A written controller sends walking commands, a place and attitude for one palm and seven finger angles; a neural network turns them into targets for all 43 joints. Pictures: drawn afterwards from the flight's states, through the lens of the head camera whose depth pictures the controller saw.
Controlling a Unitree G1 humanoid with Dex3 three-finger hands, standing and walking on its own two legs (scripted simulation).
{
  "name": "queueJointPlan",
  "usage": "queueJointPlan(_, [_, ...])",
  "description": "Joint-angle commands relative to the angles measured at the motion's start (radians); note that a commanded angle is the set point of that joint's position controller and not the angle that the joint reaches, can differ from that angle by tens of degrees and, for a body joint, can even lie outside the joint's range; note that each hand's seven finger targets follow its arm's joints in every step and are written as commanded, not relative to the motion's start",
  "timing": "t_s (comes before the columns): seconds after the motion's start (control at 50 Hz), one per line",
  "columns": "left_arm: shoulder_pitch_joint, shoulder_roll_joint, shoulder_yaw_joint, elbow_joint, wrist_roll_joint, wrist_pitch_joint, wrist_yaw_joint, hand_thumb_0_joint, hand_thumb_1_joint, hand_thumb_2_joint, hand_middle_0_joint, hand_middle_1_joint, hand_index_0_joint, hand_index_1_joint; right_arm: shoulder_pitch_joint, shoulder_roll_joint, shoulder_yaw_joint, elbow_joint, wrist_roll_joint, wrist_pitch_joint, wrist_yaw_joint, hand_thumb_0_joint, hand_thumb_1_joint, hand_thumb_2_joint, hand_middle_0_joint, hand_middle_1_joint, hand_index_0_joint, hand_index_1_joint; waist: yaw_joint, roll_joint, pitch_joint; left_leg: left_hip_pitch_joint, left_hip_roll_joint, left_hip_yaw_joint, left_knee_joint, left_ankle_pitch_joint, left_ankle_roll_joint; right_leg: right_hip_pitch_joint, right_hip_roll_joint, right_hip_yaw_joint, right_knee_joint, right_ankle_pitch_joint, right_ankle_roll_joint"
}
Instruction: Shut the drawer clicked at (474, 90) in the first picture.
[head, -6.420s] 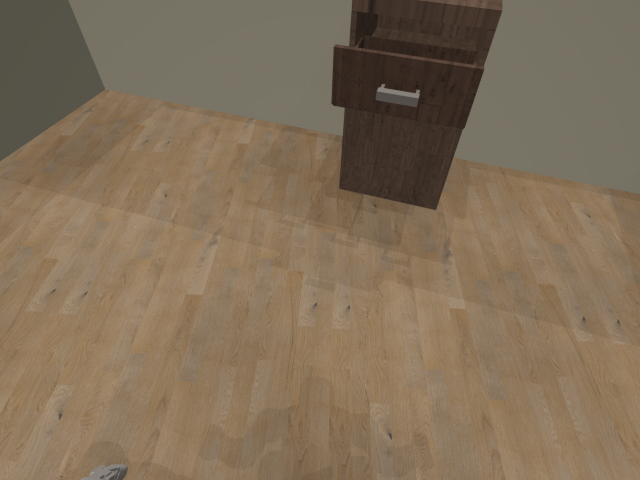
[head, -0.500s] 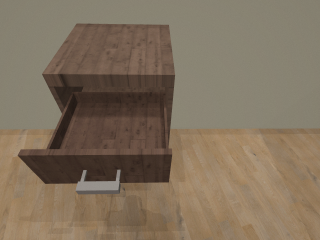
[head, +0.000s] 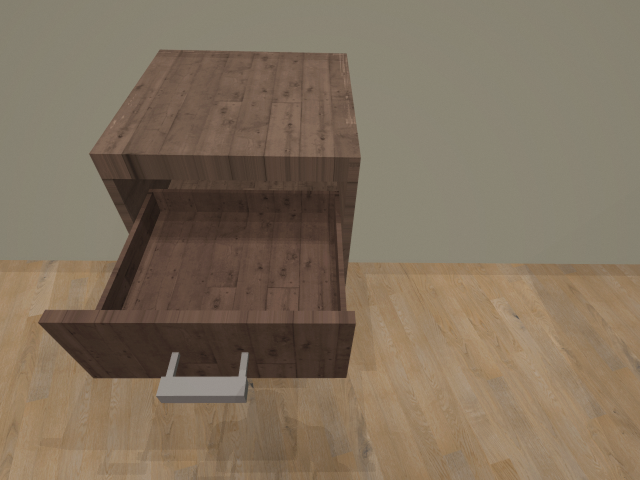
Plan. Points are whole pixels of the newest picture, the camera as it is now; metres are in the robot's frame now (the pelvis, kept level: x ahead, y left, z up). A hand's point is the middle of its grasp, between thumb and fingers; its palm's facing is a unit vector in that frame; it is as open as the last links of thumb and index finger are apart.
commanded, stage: raise the hand and make a fist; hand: left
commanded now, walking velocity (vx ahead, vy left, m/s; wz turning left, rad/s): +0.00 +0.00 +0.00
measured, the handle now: (207, 374) +0.27 +0.19 -0.08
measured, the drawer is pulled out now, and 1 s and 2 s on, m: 0.30 0.28 0.28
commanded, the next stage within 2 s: bring the fist close to the handle in 1.82 s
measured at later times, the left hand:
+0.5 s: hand out of the picture +0.13 +0.14 -0.04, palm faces +0.11 -0.99 -0.02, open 5.1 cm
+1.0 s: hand out of the picture +0.12 +0.14 -0.01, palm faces +0.08 -1.00 -0.03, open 3.1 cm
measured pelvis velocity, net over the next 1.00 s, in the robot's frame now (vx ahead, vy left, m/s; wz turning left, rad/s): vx -0.02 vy -0.02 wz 0.04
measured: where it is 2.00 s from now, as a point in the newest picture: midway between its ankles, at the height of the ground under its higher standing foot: outside the picture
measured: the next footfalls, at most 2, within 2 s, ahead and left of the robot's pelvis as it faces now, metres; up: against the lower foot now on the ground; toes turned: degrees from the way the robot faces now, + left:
none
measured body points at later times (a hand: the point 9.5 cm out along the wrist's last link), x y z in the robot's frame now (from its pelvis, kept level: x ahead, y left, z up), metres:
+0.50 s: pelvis -0.02 -0.03 -0.09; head +0.04 -0.02 +0.36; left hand +0.12 +0.19 -0.04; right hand +0.23 -0.21 -0.14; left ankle -0.03 +0.09 -0.74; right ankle +0.01 -0.10 -0.74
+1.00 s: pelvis -0.02 -0.02 -0.08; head +0.03 -0.02 +0.37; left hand +0.11 +0.19 +0.00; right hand +0.18 -0.26 -0.14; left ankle -0.03 +0.09 -0.74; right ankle +0.01 -0.10 -0.74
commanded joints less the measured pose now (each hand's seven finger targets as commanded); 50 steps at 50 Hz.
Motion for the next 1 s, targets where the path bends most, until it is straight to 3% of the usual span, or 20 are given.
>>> queueJointPlan(0.0, [-0.156, -0.08, -0.098, -0.696, -0.096, -0.167, 0.039, 0.0, 0.9, 0.9, -0.3, -0.408, -0.3, -0.408, -0.149, -0.201, -0.055, -0.298, 0.029, -0.225, -0.023, 0.0, -0.9, -0.9, 0.2, 0.3, 0.2, 0.3, -0.073, 0.03, 0.023, -0.133, 0.052, -0.138, -0.027, 0.128, -0.035, -0.135, -0.001, -0.016, 0.02, -0.024, 0.002])
queueJointPlan(0.02, [-0.156, -0.044, -0.064, -0.694, -0.084, -0.219, 0.027, 0.0, 0.9, 0.9, -0.32, -0.43, -0.32, -0.43, -0.148, -0.22, -0.067, -0.326, 0.011, -0.239, -0.015, 0.0, -0.9, -0.9, 0.2, 0.3, 0.2, 0.3, -0.089, -0.058, 0.022, -0.189, 0.036, -0.143, 0.024, 0.048, -0.026, -0.186, 0.0, -0.02, 0.025, -0.068, 0.004])
queueJointPlan(0.04, [-0.073, -0.089, -0.072, -0.636, -0.084, -0.272, 0.003, 0.0, 0.9, 0.9, -0.34, -0.452, -0.34, -0.452, -0.149, -0.214, -0.077, -0.361, -0.003, -0.247, -0.005, 0.0, -0.9, -0.9, 0.2, 0.3, 0.2, 0.3, -0.08, -0.154, 0.027, -0.255, 0.029, -0.146, 0.071, 0.006, -0.026, -0.243, 0.004, -0.033, 0.057, -0.122, 0.004])
queueJointPlan(0.06, [0.061, -0.122, -0.075, -0.601, -0.094, -0.332, -0.033, 0.0, 0.9, 0.9, -0.36, -0.473, -0.36, -0.473, -0.174, -0.204, -0.087, -0.404, -0.007, -0.256, 0.012, 0.0, -0.9, -0.9, 0.2, 0.3, 0.2, 0.3, -0.038, -0.145, -0.011, -0.29, 0.021, -0.129, 0.119, 0.014, -0.033, -0.256, 0.004, -0.036, 0.096, -0.141, -0.003])
queueJointPlan(0.1, [0.231, -0.124, -0.027, -0.558, -0.121, -0.462, -0.108, 0.0, 0.9, 0.9, -0.4, -0.517, -0.4, -0.517, -0.199, -0.194, -0.102, -0.462, -0.012, -0.255, 0.039, 0.0, -0.9, -0.9, 0.2, 0.3, 0.2, 0.3, 0.018, -0.261, -0.096, -0.418, 0.015, -0.108, 0.229, 0.018, -0.043, -0.297, 0.008, -0.029, 0.205, -0.15, -0.004])
queueJointPlan(0.12, [0.144, -0.111, -0.034, -0.688, -0.129, -0.535, -0.134, 0.0, 0.9, 0.9, -0.42, -0.538, -0.42, -0.538, -0.214, -0.198, -0.105, -0.502, -0.016, -0.259, 0.046, 0.0, -0.9, -0.9, 0.2, 0.3, 0.2, 0.3, 0.016, -0.217, -0.164, -0.454, 0.01, -0.101, 0.274, 0.01, -0.039, -0.309, 0.002, -0.007, 0.255, -0.148, -0.004])
queueJointPlan(0.14, [0.104, -0.066, 0.001, -0.79, -0.127, -0.604, -0.147, 0.0, 0.9, 0.9, -0.44, -0.56, -0.44, -0.56, -0.218, -0.193, -0.115, -0.523, -0.022, -0.264, 0.048, 0.0, -0.9, -0.9, 0.2, 0.3, 0.2, 0.3, 0.024, -0.117, -0.242, -0.447, 0.014, -0.094, 0.313, 0.038, -0.039, -0.317, 0.004, 0.007, 0.307, -0.118, -0.01])
queueJointPlan(0.16, [0.124, -0.019, 0.036, -0.838, -0.12, -0.655, -0.153, 0.0, 0.9, 0.9, -0.46, -0.582, -0.46, -0.582, -0.212, -0.185, -0.114, -0.526, -0.025, -0.265, 0.056, 0.0, -0.9, -0.9, 0.2, 0.3, 0.2, 0.3, 0.037, 0.034, -0.247, -0.455, 0.014, -0.088, 0.341, 0.059, -0.049, -0.35, 0.004, 0.016, 0.353, -0.091, -0.02])
queueJointPlan(0.18, [0.127, 0.013, 0.066, -0.874, -0.11, -0.701, -0.158, 0.0, 0.9, 0.9, -0.48, -0.603, -0.48, -0.603, -0.213, -0.179, -0.112, -0.533, -0.03, -0.255, 0.065, 0.0, -0.9, -0.9, 0.2, 0.3, 0.2, 0.3, 0.033, 0.11, -0.261, -0.467, 0.015, -0.093, 0.368, 0.068, -0.054, -0.398, 0.005, 0.012, 0.388, -0.091, -0.028])
queueJointPlan(0.22, [0.104, 0.014, 0.071, -0.858, -0.085, -0.795, -0.178, 0.0, 0.9, 0.9, -0.52, -0.647, -0.52, -0.647, -0.232, -0.166, -0.113, -0.537, -0.032, -0.234, 0.074, 0.0, -0.9, -0.9, 0.2, 0.3, 0.2, 0.3, 0.007, 0.086, -0.214, -0.561, 0.021, -0.108, 0.447, 0.039, -0.049, -0.513, 0.01, 0.011, 0.461, -0.107, -0.035])
queueJointPlan(0.26, [0.11, 0.06, 0.113, -0.837, -0.055, -0.855, -0.202, 0.0, 0.9, 0.9, -0.56, -0.69, -0.56, -0.69, -0.237, -0.168, -0.121, -0.548, -0.031, -0.207, 0.079, 0.0, -0.9, -0.9, 0.2, 0.3, 0.2, 0.3, 0.008, 0.079, -0.229, -0.652, 0.017, -0.103, 0.516, -0.017, -0.036, -0.553, 0.004, 0.051, 0.498, -0.134, -0.039])
queueJointPlan(0.3, [0.165, 0.01, 0.066, -0.832, -0.076, -0.796, -0.241, 0.0, 0.9, 0.9, -0.6, -0.733, -0.6, -0.733, -0.248, -0.17, -0.112, -0.609, -0.01, -0.186, 0.077, 0.0, -0.9, -0.9, 0.2, 0.3, 0.2, 0.3, 0.009, 0.059, -0.257, -0.674, 0.012, -0.096, 0.521, -0.057, -0.026, -0.507, -0.002, 0.072, 0.479, -0.142, -0.035])
queueJointPlan(0.36, [0.17, 0.048, 0.101, -0.91, -0.129, -0.663, -0.282, 0.0, 0.9, 0.9, -0.66, -0.798, -0.66, -0.798, -0.223, -0.168, -0.107, -0.656, 0.016, -0.149, 0.05, 0.0, -0.9, -0.9, 0.2, 0.3, 0.2, 0.3, 0.007, 0.008, -0.358, -0.679, 0.006, -0.094, 0.536, -0.034, -0.014, -0.384, -0.006, 0.12, 0.429, -0.109, -0.016])
queueJointPlan(0.4, [0.15, 0.046, 0.092, -1.008, -0.158, -0.603, -0.297, 0.0, 0.9, 0.9, -0.7, -0.842, -0.7, -0.842, -0.221, -0.156, -0.099, -0.678, 0.025, -0.134, 0.034, 0.0, -0.9, -0.9, 0.2, 0.3, 0.2, 0.3, -0.005, 0.013, -0.375, -0.673, 0.006, -0.092, 0.547, -0.013, -0.008, -0.336, -0.015, 0.138, 0.403, -0.079, -0.002])
queueJointPlan(0.42, [0.147, 0.041, 0.097, -0.992, -0.163, -0.59, -0.3, 0.0, 0.9, 0.9, -0.72, -0.863, -0.72, -0.863, -0.223, -0.143, -0.092, -0.668, 0.03, -0.131, 0.025, 0.0, -0.9, -0.9, 0.2, 0.3, 0.2, 0.3, -0.011, -0.035, -0.358, -0.684, 0.009, -0.097, 0.546, -0.048, -0.008, -0.34, -0.015, 0.143, 0.378, -0.136, 0.006])
queueJointPlan(0.48, [0.146, 0.074, 0.137, -1.044, -0.173, -0.585, -0.297, 0.0, 0.9, 0.9, -0.78, -0.928, -0.78, -0.928, -0.22, -0.137, -0.09, -0.655, 0.019, -0.132, 0.009, 0.0, -0.9, -0.9, 0.2, 0.3, 0.2, 0.3, -0.015, -0.021, -0.372, -0.693, 0.022, -0.11, 0.572, 0.009, -0.007, -0.32, -0.023, 0.15, 0.399, -0.024, 0.015])
queueJointPlan(0.54, [0.214, 0.047, 0.135, -0.985, -0.173, -0.581, -0.309, 0.0, 0.9, 0.9, -0.84, -0.993, -0.84, -0.993, -0.224, -0.126, -0.09, -0.635, 0.017, -0.135, 0.012, 0.0, -0.9, -0.9, 0.2, 0.3, 0.2, 0.3, -0.013, -0.023, -0.352, -0.698, 0.021, -0.117, 0.559, 0.044, -0.015, -0.301, -0.028, 0.127, 0.417, 0.067, 0.019])
queueJointPlan(0.66, [0.286, 0.081, 0.175, -0.979, -0.185, -0.587, -0.316, 0.0, 0.9, 0.9, -0.96, -1.123, -0.96, -1.123, -0.249, -0.126, -0.096, -0.632, 0.026, -0.14, 0.009, 0.0, -0.9, -0.9, 0.2, 0.3, 0.2, 0.3, 0.003, -0.045, -0.326, -0.714, 0.014, -0.113, 0.542, -0.005, -0.016, -0.283, -0.046, 0.154, 0.374, -0.039, 0.024])
queueJointPlan(0.84, [0.357, 0.044, 0.112, -1.065, -0.175, -0.626, -0.277, 0.0, 0.9, 0.9, -1.14, -1.318, -1.14, -1.318, -0.224, -0.135, -0.105, -0.658, 0.027, -0.142, 0.012, 0.0, -0.9, -0.9, 0.2, 0.3, 0.2, 0.3, -0.002, -0.002, -0.278, -0.665, 0.011, -0.103, 0.498, -0.025, -0.009, -0.343, -0.03, 0.11, 0.36, -0.136, 0.007])
queueJointPlan(0.98, [0.376, 0.032, 0.056, -1.128, -0.14, -0.594, -0.237, 0.0, 0.9, 0.9, -1.28, -1.47, -1.28, -1.47, -0.212, -0.143, -0.096, -0.701, 0.026, -0.121, 0.015, 0.0, -0.9, -0.9, 0.2, 0.3, 0.2, 0.3, -0.01, 0.015, -0.248, -0.611, 0.018, -0.108, 0.458, -0.04, -0.004, -0.384, -0.01, 0.062, 0.362, -0.166, 0.0])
